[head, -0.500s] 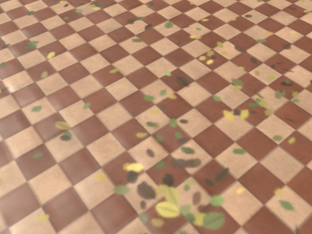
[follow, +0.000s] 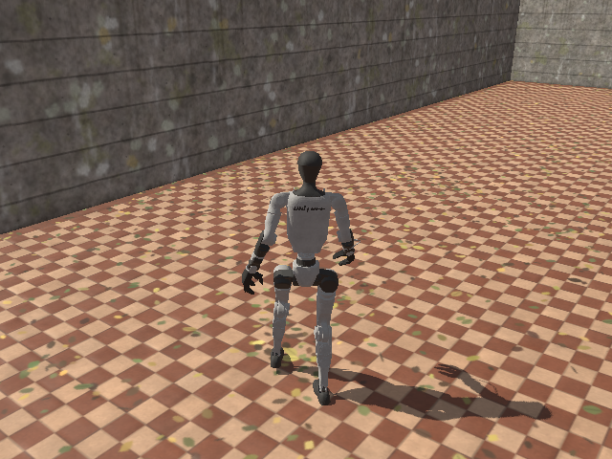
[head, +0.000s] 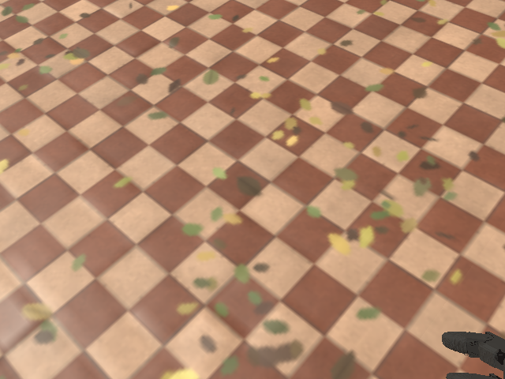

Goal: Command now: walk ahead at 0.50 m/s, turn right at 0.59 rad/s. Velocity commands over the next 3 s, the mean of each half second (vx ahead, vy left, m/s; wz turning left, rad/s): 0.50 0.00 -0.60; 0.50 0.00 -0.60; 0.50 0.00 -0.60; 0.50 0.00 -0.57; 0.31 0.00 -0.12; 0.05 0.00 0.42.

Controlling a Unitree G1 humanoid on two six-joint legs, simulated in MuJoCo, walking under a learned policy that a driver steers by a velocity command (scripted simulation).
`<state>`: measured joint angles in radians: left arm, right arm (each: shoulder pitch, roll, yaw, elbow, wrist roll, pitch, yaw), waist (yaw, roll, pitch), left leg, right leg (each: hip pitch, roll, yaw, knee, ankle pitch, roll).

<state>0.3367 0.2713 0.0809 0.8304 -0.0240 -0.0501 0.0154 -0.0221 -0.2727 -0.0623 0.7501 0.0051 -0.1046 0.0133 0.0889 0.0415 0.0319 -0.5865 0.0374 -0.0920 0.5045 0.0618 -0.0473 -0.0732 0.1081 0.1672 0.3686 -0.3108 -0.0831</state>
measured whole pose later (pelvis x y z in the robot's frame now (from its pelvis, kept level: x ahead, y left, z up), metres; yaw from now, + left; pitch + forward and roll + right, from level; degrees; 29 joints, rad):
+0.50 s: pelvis +0.27 +0.00 +0.00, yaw -19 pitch +2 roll +3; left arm 0.10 0.29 0.07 0.65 -0.02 -0.02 -0.04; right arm 0.30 -0.30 -0.08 0.88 0.01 -0.08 0.00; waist -0.09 -0.03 0.05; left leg 0.05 0.00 0.21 0.23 -0.30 -0.01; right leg -0.66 -0.10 0.01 0.69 -0.02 -0.02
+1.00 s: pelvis +0.54 -0.13 +0.00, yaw -36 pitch +2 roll +0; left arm 0.36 0.30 0.08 0.70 -0.02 -0.04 0.01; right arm 0.01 -0.29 -0.03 0.71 0.00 -0.10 0.03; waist 0.08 0.05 0.03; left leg -0.58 0.04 -0.09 0.54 0.03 -0.05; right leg -0.11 0.11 0.16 0.42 -0.33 -0.07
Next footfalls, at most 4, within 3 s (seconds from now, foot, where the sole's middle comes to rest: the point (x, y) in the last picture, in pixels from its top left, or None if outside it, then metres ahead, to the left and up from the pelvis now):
0.08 left None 0.24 0.14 -0.78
0.60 right None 0.45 -0.19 -0.78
1.06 left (350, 268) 0.79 -0.14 -0.78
1.58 right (490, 280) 0.78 -0.54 -0.78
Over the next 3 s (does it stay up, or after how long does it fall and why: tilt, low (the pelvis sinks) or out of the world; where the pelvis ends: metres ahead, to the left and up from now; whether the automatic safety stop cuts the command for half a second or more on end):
stays up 1.02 -0.76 0.00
